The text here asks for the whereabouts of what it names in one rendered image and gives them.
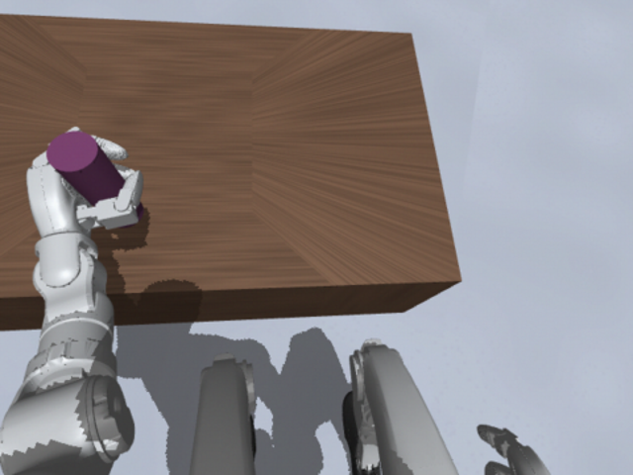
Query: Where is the left robot hand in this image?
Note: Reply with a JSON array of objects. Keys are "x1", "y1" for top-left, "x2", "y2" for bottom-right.
[{"x1": 27, "y1": 127, "x2": 143, "y2": 238}]

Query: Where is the can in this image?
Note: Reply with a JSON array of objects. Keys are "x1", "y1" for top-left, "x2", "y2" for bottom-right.
[{"x1": 46, "y1": 132, "x2": 143, "y2": 228}]

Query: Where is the right robot hand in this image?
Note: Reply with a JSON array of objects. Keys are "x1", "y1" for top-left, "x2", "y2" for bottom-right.
[{"x1": 477, "y1": 425, "x2": 551, "y2": 475}]

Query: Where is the left robot arm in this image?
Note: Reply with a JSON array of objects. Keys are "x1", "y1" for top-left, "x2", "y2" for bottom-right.
[{"x1": 0, "y1": 232, "x2": 135, "y2": 475}]

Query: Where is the right robot foot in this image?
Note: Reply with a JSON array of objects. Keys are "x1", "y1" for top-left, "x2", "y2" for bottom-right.
[{"x1": 342, "y1": 391, "x2": 381, "y2": 475}]

